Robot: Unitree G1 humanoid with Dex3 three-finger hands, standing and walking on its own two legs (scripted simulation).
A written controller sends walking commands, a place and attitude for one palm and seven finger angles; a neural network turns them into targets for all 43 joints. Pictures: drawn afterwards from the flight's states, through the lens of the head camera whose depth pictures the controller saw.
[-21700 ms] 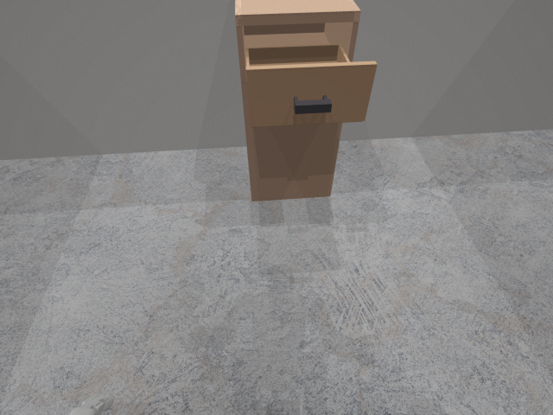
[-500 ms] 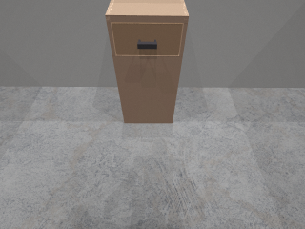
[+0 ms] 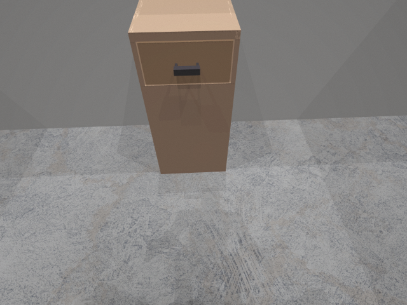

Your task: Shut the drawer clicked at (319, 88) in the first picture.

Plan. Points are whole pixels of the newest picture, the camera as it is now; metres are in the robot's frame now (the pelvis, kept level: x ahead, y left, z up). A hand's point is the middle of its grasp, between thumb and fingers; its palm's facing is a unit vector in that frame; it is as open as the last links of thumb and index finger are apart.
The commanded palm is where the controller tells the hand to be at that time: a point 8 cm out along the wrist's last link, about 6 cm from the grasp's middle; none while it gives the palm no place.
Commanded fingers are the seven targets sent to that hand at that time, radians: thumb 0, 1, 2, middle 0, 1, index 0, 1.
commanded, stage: look to check the result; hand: left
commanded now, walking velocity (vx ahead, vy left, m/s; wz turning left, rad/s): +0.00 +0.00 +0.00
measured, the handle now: (186, 67) +0.94 +0.11 -0.04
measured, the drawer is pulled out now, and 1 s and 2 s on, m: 0.00 0.00 0.00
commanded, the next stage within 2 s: stand and wait in 0.52 s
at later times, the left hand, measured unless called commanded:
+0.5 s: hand out of the picture +0.09 +0.23 -0.16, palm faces -0.03 -0.94 -0.35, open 7.4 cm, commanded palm none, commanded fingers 0.00 0.90 0.90 -0.20 -0.30 -0.20 -0.30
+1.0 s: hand out of the picture +0.10 +0.22 -0.16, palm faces -0.04 -0.94 -0.34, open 7.4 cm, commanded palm none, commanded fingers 0.00 0.90 0.90 -0.20 -0.30 -0.20 -0.30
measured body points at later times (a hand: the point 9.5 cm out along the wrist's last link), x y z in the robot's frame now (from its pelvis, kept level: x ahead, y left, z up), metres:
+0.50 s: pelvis +0.02 -0.01 +0.00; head +0.04 -0.02 +0.45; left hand +0.09 +0.28 -0.13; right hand +0.09 -0.30 -0.14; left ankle +0.03 +0.10 -0.75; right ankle -0.03 -0.11 -0.75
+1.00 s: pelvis +0.02 -0.02 +0.00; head +0.03 -0.03 +0.45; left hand +0.10 +0.27 -0.13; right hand +0.08 -0.31 -0.14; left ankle +0.03 +0.10 -0.75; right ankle -0.03 -0.11 -0.75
